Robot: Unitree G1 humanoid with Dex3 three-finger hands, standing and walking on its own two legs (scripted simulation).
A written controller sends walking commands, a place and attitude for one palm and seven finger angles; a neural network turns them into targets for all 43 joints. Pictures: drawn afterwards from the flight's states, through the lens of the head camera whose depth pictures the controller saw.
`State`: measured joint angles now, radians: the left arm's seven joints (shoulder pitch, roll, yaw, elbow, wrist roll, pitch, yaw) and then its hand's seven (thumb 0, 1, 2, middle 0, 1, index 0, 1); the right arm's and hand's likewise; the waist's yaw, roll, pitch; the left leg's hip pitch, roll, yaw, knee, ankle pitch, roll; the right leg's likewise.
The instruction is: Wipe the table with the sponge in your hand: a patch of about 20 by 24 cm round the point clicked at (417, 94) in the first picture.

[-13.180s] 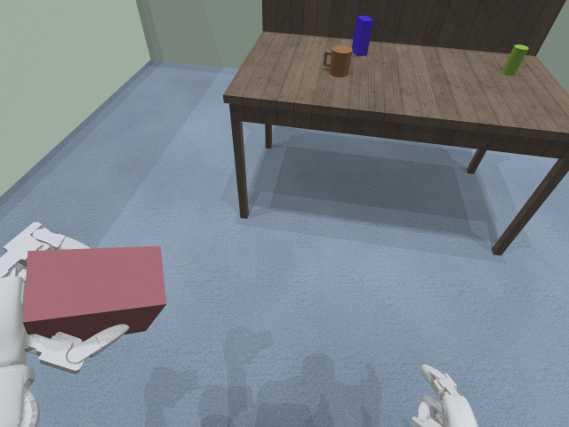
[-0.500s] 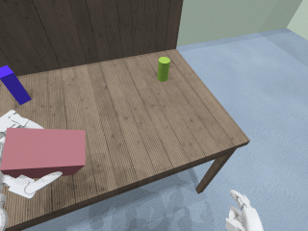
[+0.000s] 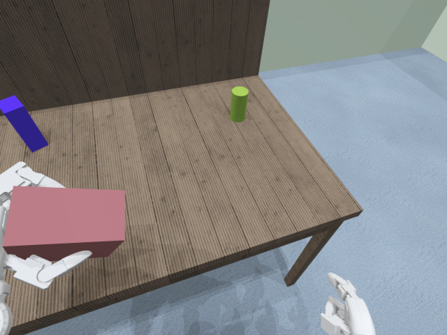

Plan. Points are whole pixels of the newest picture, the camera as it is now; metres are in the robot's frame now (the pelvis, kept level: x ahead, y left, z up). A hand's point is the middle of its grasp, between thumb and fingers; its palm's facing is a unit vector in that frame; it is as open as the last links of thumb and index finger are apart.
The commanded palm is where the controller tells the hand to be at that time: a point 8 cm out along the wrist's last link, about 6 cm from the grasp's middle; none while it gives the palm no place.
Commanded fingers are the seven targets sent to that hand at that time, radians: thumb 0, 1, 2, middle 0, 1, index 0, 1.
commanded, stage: come to a stop and stand still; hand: left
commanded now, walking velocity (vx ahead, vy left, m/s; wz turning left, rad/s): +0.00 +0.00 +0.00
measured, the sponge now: (84, 227) +0.23 +0.21 +0.14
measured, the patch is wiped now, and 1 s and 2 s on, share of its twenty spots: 0.00 0.00 0.00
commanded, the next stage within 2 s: look again from close up in 1.14 s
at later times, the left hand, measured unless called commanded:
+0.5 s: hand out of the picture +0.19 +0.29 +0.16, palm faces +0.41 -0.83 -0.38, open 10.4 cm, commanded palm +0.13 +0.31 +0.18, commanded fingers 0.00 0.10 1.30 -1.20 -1.60 -1.20 -1.60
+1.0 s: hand out of the picture +0.20 +0.31 +0.16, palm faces +0.36 -0.85 -0.39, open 10.4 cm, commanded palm +0.14 +0.34 +0.18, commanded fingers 0.00 0.10 1.30 -1.20 -1.60 -1.20 -1.60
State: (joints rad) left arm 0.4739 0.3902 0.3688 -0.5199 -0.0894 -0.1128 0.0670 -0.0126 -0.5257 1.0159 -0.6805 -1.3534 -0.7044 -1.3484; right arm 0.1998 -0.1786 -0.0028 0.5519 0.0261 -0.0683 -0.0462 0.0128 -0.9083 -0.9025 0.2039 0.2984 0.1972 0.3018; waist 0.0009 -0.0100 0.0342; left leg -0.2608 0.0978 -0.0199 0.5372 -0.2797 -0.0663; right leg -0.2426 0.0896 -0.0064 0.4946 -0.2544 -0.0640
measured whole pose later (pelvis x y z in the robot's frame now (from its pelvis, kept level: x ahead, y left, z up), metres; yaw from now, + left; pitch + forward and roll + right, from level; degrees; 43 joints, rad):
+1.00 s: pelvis -0.01 +0.06 +0.01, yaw +1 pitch +0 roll -1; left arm 0.43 0.38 0.36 -0.47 -0.03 -0.23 0.09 -0.01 -0.53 1.02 -0.68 -1.35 -0.70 -1.35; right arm 0.20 -0.18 0.02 0.59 0.01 -0.17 -0.03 0.01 -0.91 -0.90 0.20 0.30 0.20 0.30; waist 0.03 -0.04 0.07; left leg -0.23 -0.04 0.03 0.43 -0.19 0.06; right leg -0.20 -0.01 0.02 0.37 -0.17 0.03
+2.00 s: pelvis -0.01 +0.03 +0.01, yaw -2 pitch +1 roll -1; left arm 0.43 0.38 0.36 -0.49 -0.06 -0.18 0.08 -0.01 -0.53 1.02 -0.68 -1.35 -0.70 -1.35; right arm 0.19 -0.17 0.01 0.55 0.02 -0.12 -0.02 0.01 -0.91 -0.90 0.21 0.30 0.20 0.30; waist 0.02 -0.03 0.06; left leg -0.26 0.02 0.05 0.48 -0.23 0.01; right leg -0.25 0.06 0.04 0.43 -0.19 -0.02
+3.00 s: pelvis +0.00 +0.05 +0.01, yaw +0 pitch +1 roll -1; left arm 0.46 0.39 0.34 -0.48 -0.05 -0.16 0.10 -0.01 -0.53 1.02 -0.68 -1.35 -0.71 -1.35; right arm 0.19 -0.17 0.04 0.57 0.01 -0.12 -0.06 0.01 -0.91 -0.90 0.21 0.30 0.20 0.30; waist 0.01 -0.04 0.03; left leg -0.22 -0.02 0.04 0.39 -0.19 0.04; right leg -0.19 0.01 0.03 0.34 -0.17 0.01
